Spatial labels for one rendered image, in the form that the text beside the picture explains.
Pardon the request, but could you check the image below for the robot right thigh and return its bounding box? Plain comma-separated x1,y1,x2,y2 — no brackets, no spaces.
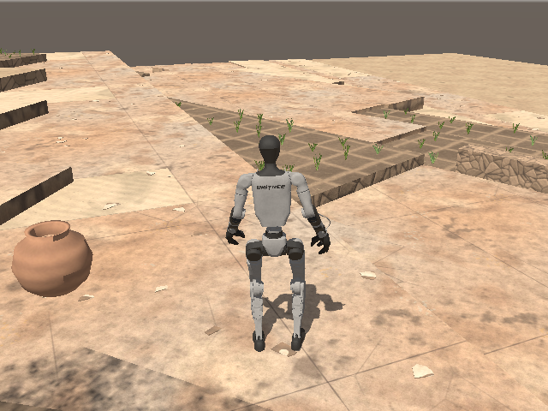
286,238,305,295

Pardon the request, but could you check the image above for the right robot upper arm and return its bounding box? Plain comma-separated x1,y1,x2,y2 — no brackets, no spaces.
289,171,315,218

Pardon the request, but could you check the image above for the right robot forearm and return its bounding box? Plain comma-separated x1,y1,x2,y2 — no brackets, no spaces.
307,205,327,238

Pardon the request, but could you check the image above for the left robot upper arm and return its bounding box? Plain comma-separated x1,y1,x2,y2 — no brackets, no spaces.
232,173,253,219

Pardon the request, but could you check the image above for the robot left hand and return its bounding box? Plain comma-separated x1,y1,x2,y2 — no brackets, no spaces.
225,230,245,245

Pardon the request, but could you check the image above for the left robot forearm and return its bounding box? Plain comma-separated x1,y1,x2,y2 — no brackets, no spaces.
227,207,241,234

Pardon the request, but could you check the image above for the robot right shin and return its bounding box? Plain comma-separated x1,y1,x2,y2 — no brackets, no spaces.
292,280,306,339

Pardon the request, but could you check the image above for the robot right hand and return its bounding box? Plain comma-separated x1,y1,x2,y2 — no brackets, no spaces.
311,233,331,254

